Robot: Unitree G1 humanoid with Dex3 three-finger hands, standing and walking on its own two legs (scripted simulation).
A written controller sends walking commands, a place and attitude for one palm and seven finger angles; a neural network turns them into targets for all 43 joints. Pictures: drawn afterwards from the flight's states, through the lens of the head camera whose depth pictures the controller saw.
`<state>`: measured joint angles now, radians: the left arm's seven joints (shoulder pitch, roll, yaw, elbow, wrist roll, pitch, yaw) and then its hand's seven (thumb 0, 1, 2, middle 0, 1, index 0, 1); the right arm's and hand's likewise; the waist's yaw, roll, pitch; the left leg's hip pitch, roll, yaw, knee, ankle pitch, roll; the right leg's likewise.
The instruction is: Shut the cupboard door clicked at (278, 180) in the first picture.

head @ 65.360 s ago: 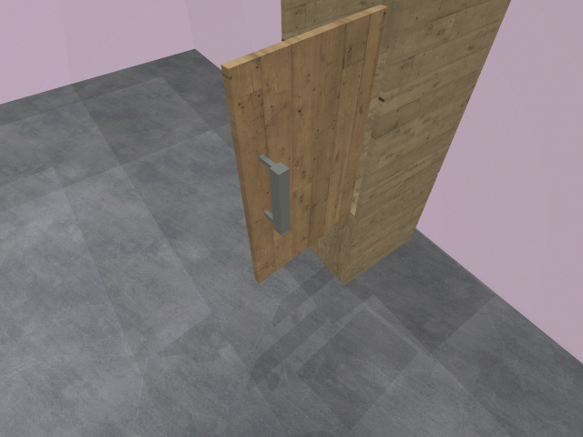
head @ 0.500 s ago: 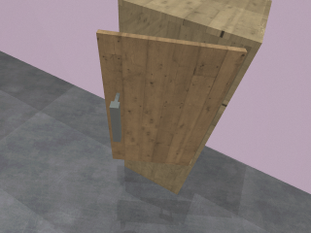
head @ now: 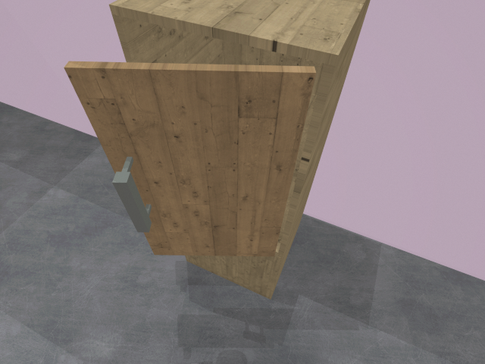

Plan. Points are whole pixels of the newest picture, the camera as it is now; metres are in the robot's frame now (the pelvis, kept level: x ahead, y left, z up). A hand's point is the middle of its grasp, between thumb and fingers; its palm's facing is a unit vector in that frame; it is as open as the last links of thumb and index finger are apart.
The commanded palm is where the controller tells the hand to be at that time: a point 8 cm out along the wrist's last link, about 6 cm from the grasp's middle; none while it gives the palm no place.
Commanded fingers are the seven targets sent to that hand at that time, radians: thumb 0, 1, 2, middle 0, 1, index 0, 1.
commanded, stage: come to a stop and stand still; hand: left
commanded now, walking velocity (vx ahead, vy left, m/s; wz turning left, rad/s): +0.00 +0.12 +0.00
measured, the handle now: (137, 196) +0.42 +0.24 -0.01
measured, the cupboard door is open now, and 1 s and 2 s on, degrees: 24 24 24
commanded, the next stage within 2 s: look again from close up in 0.76 s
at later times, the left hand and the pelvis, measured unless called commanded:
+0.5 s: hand out of the picture -0.04 +0.17 -0.17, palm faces +0.02 -0.99 -0.16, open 7.3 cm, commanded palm none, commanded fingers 0.00 0.90 0.90 -0.20 -0.30 -0.20 -0.30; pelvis -0.03 +0.01 +0.01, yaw -1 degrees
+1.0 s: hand out of the picture -0.07 +0.16 -0.17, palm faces +0.00 -0.99 -0.17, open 7.3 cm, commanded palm none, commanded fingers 0.00 0.90 0.90 -0.20 -0.30 -0.20 -0.30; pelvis -0.04 +0.01 +0.00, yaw +0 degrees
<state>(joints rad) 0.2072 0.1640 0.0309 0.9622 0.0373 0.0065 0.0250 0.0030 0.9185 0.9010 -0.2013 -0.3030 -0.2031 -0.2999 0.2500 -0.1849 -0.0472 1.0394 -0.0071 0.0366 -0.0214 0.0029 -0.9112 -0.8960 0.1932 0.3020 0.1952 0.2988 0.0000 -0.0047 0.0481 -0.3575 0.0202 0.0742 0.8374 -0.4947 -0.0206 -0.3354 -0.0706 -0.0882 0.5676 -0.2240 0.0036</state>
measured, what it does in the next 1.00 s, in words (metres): steps on the spot: left foot, then right foot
